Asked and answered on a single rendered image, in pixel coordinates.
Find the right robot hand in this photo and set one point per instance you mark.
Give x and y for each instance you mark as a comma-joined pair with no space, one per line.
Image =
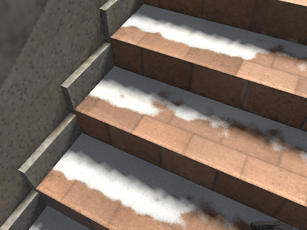
270,225

